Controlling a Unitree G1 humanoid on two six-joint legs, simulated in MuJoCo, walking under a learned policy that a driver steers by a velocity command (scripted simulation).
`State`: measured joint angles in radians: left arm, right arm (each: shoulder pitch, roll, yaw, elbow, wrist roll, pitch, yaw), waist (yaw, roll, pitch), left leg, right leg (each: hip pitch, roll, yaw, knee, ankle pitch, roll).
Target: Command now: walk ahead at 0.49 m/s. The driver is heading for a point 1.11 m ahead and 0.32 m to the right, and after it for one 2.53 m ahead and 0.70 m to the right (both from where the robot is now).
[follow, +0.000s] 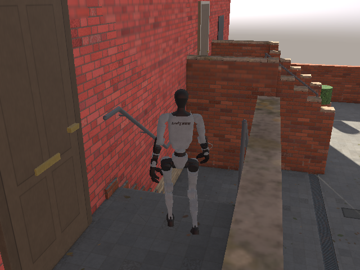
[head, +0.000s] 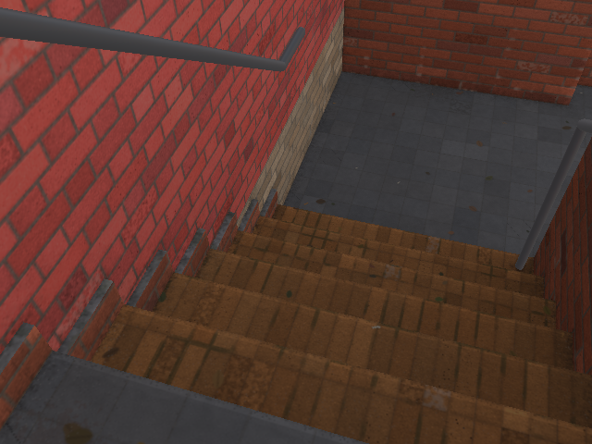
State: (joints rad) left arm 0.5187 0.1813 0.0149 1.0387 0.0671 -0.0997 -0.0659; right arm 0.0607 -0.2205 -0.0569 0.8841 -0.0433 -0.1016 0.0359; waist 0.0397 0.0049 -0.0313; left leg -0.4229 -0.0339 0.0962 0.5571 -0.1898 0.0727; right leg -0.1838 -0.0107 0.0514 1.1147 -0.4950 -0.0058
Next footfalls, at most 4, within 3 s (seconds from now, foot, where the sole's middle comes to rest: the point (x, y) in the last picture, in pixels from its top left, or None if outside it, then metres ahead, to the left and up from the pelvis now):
0.40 right None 0.34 -0.14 -0.76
0.80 left None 0.38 0.06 -0.76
1.86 right None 0.31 -0.20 -0.76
2.34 left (378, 412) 0.66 -0.13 -0.95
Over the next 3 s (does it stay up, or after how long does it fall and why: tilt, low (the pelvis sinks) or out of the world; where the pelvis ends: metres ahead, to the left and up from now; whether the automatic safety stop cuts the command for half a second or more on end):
stays up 0.77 -0.38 -0.37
